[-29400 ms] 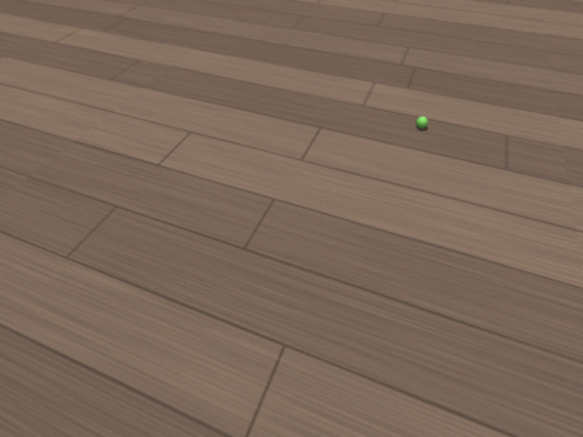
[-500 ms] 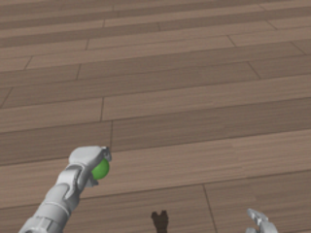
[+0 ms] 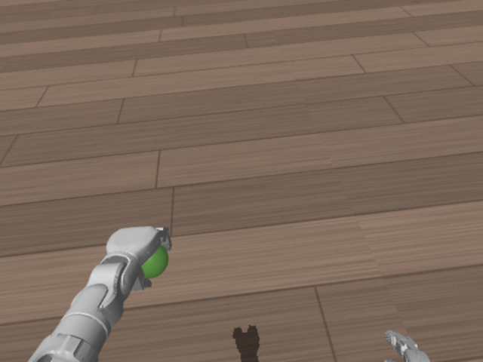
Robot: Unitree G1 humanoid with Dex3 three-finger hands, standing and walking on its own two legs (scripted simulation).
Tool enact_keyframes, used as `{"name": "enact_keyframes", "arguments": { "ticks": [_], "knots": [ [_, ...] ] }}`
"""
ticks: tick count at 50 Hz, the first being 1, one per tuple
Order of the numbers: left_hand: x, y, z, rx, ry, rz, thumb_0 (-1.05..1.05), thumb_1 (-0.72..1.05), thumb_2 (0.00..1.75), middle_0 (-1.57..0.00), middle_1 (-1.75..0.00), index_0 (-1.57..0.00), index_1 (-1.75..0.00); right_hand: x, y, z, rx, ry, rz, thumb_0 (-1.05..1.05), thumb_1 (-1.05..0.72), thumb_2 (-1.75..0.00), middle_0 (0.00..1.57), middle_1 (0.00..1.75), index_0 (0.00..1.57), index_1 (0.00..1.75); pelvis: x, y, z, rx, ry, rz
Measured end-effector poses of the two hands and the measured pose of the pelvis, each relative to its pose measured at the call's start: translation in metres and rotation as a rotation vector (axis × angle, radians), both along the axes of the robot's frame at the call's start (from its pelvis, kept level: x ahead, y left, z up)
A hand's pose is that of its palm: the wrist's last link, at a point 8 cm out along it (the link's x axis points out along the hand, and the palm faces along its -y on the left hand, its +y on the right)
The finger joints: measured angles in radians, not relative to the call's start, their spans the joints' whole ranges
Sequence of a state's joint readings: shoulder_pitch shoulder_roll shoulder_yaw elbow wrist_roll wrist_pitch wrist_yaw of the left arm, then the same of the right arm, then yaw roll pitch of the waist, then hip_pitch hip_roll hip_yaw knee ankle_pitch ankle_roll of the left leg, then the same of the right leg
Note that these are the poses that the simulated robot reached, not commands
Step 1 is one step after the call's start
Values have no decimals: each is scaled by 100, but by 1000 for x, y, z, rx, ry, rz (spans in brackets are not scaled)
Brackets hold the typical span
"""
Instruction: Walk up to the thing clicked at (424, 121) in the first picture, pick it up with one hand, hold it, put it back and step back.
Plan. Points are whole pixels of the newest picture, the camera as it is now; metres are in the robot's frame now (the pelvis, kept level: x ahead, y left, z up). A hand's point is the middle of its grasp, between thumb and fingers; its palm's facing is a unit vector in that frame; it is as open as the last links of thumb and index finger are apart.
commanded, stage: crouch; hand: left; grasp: from above
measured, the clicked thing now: (150, 259) +0.31 +0.22 -0.05
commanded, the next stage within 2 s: lower in 1.86 s
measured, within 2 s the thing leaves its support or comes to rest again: neither
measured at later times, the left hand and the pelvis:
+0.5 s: hand (163, 291) +0.31 +0.23 -0.21, palm faces -0.42 +0.01 -0.91, open 9.2 cm; pelvis -0.03 +0.00 -0.09, yaw +1 degrees
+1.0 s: hand (182, 313) +0.33 +0.24 -0.45, palm faces -0.44 -0.02 -0.90, open 9.2 cm; pelvis -0.07 +0.00 -0.29, yaw -2 degrees
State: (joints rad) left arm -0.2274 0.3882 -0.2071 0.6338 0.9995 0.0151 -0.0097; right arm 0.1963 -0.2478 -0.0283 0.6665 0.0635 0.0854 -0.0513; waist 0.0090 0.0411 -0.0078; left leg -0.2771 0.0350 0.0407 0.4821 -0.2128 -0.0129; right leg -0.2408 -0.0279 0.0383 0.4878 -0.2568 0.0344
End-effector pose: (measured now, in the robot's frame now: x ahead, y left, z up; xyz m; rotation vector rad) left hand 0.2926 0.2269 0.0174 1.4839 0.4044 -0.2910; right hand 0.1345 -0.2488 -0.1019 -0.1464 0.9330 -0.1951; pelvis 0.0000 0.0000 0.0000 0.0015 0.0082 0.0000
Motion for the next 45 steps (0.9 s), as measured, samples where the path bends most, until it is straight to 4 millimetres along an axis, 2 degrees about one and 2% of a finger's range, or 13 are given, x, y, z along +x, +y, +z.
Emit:
{"name": "enact_keyframes", "arguments": {
  "ticks": [4,8,13,17,25,33,39,45],
  "knots": [
    [-2,0,-8,2,3,3,-2,13,65,-73,-82,-58,-70,-2,0,-1,-1,8,-1,1,-91,-90,20,30,21,30,0,0,-1,0,6,3],
    [-5,1,-25,7,7,1,-2,14,63,-74,-81,-59,-70,-6,-2,-3,-11,30,5,1,-90,-90,20,30,21,30,-2,-1,-3,0,25,8],
    [-6,1,-58,33,33,-7,-2,13,62,-75,-80,-60,-69,-20,-9,-13,-36,85,10,1,-90,-90,20,30,21,30,-7,-1,-12,-5,80,15],
    [-1,1,-90,49,30,-24,-2,13,62,-76,-79,-61,-69,-38,-18,-31,-68,138,5,1,-90,-90,20,30,21,30,-13,0,-31,-13,158,18],
    [19,2,-169,73,-14,-42,-2,13,60,-78,-77,-63,-67,-85,-33,-95,-133,251,-34,1,-91,-90,20,30,21,30,-29,3,-94,-33,333,15],
    [36,6,-253,81,-25,-20,-2,12,59,-80,-75,-65,-66,-126,-29,-176,-144,347,-58,1,-91,-90,20,30,21,30,-47,6,-169,-48,475,9],
    [40,8,-315,72,4,-13,-2,11,60,-80,-75,-65,-66,-140,-18,-230,-122,384,-36,1,-91,-90,20,30,21,30,-58,6,-217,-55,544,5],
    [42,8,-369,52,17,-27,-2,11,59,-81,-74,-66,-65,-140,-13,-274,-111,397,3,1,-91,-90,20,30,21,30,-64,4,-258,-66,596,2]
  ]
}}
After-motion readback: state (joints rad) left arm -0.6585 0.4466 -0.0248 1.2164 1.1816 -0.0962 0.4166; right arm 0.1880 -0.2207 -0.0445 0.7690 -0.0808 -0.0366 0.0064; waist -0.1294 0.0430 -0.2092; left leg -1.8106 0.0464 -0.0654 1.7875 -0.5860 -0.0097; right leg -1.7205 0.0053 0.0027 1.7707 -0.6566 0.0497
